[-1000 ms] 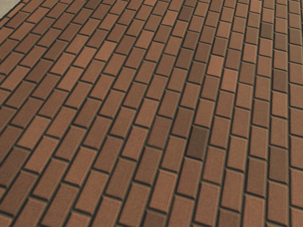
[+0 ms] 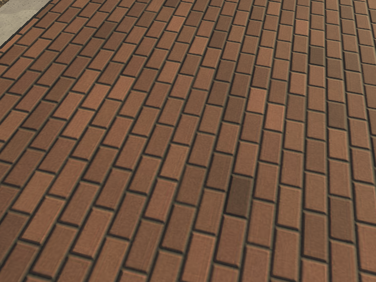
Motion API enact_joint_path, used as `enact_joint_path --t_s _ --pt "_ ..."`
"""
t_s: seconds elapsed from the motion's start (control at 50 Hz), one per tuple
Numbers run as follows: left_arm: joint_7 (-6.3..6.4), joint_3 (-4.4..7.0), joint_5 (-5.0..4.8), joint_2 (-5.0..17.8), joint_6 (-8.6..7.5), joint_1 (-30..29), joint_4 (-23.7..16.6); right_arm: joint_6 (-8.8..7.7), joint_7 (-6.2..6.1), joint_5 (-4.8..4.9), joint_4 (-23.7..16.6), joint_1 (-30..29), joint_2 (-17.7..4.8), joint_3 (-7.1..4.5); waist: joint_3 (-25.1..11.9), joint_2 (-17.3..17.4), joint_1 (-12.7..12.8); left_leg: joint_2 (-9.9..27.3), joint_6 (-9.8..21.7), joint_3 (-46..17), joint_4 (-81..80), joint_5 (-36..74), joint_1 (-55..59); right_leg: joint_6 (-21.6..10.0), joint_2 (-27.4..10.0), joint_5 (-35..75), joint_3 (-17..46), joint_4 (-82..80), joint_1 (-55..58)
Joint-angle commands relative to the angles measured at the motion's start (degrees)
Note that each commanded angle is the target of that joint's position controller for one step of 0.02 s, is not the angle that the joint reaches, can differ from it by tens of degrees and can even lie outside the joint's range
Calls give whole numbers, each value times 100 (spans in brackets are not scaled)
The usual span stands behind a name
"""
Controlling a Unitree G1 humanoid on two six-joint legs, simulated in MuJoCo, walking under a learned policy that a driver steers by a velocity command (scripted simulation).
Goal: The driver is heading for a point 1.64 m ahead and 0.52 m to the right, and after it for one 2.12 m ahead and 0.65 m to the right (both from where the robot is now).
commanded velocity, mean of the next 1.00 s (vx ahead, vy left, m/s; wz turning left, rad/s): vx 0.47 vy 0.00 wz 0.00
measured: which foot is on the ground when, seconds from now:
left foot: down 0.00-0.30, up 0.32-0.82, down 0.84-1.00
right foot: up 0.00-0.26, down 0.28-0.84, up 0.86-1.00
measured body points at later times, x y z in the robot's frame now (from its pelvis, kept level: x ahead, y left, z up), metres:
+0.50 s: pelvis +0.24 -0.07 +0.01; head +0.25 -0.08 +0.46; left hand +0.29 +0.20 -0.12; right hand +0.34 -0.34 -0.12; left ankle +0.27 +0.09 -0.65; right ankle +0.27 -0.15 -0.73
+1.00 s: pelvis +0.53 +0.00 +0.01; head +0.56 +0.01 +0.46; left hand +0.58 +0.27 -0.13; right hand +0.64 -0.27 -0.11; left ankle +0.58 +0.08 -0.73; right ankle +0.46 -0.15 -0.64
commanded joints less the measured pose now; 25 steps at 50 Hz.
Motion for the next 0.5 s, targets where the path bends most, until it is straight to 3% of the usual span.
enact_joint_path --t_s 0.02,0.06,0.08,0.12,0.16,0.2,0.22,0.24,0.26,0.28,0.3,0.32,0.34,0.36,0.38,0.42,0.46,0.5 --pt "-105 59 -54 419 -290 -1288 -862 -31 31 -27 68 959 -850 -114 495 690 -390 1997 1310 -2489 -1461 2305 2486 -124 -471 182 102 1209 -3828" --pt "-194 44 10 305 -266 -1435 -976 94 -37 -26 -9 771 -584 -11 556 763 -299 1679 1071 -1737 -1851 2490 1928 -15 -647 784 -85 471 -3307" --pt "-240 5 35 195 -244 -1510 -1034 143 -91 -28 -111 560 -573 8 610 806 -247 1492 1006 -1386 -2039 2442 1448 89 -605 1171 -217 -119 -2840" --pt "-288 -92 87 -22 -196 -1756 -1160 157 -187 -30 -274 274 -818 -30 643 867 -205 1079 843 -687 -2343 2188 324 219 -355 2091 -482 -1333 -1432" --pt "-252 -57 62 155 -126 -1846 -1239 104 -210 2 -237 478 -1115 -120 664 981 -183 1211 844 -628 -2659 2004 -22 219 -170 2577 -553 -1881 -587" --pt "-202 29 22 413 -80 -1729 -1259 90 -204 67 -209 494 -1119 -153 724 991 -19 1410 744 -568 -2549 2361 327 77 -173 2745 -391 -2279 -427" --pt "-179 94 26 536 -75 -1543 -1231 110 -194 57 -219 458 -1133 -168 601 991 126 1470 655 -480 -2222 3163 588 -30 -126 2687 -375 -2360 -244" --pt "-154 179 36 662 -64 -1163 -1143 151 -188 28 -233 427 -1152 -184 301 983 350 1440 545 -320 -1627 4187 754 -154 -27 2540 -427 -2339 208" --pt "-125 301 17 809 -37 -380 -904 207 -184 -21 -255 436 -1099 -171 -193 918 715 1274 428 -139 -654 4901 642 -301 129 2391 -532 -2295 1144" --pt "-94 407 -1 960 0 488 -652 247 -190 -82 -326 452 -1003 -128 -687 753 1089 1035 269 -4 607 4541 -58 -448 -77 2226 -316 -2220 2373" --pt "-68 523 147 1532 23 1159 -501 212 -156 -158 -481 1049 -294 62 -1548 -824 890 255 -25 177 2935 2104 -1852 -1166 -1539 1017 2012 -2662 4183" --pt "-145 424 139 1333 5 1239 -432 68 -130 -9 -459 1143 -87 139 -2061 -1660 780 -269 -35 -449 4289 -900 -2627 -1608 -2259 -300 4476 -4226 4253" --pt "-182 304 108 962 -68 641 -501 -40 -95 172 -618 605 -679 -22 -994 -1075 676 83 102 -640 4886 -672 -3223 -1353 -2145 -676 4151 -4487 3370" --pt "-193 241 121 739 -119 171 -603 -87 -94 228 -771 94 -863 -56 -371 -564 548 400 255 -480 4822 -183 -3291 -1193 -1972 -245 3261 -4479 2523" --pt "-217 203 177 626 -166 -210 -638 -80 -131 156 -807 -92 -832 -71 -39 -138 342 677 281 -388 4470 304 -3027 -1101 -1731 526 2499 -4561 1700" --pt "-231 157 269 444 -221 -531 -633 63 -172 39 -757 92 -699 -116 20 -339 -13 963 283 -432 3911 737 -2348 -979 -1342 1218 1626 -4800 901" --pt "-206 152 233 443 -256 -400 -527 173 -182 12 -799 38 -590 -117 121 -288 -90 1001 209 -341 3553 862 -2303 -1076 -1251 1494 1257 -5045 643" --pt "-124 188 225 608 -269 -164 -427 208 -199 -37 -992 -418 -640 -138 311 -107 -40 1051 72 -312 3007 1313 -2789 -1170 -1282 1680 1089 -5222 722"
Keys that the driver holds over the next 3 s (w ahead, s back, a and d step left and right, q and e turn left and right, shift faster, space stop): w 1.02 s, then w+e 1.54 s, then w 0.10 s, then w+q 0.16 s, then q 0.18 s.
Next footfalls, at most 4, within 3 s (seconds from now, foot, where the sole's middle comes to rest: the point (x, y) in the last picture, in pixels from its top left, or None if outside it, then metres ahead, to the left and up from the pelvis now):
0.28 right None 0.31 -0.15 -0.77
0.84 left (163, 254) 0.62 0.09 -0.77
1.38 right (224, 187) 0.91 -0.16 -0.77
1.88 left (196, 130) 1.24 -0.06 -0.77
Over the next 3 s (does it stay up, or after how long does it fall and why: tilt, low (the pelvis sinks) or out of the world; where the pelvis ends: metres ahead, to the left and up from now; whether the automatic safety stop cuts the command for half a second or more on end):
stays up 1.51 -0.48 -0.01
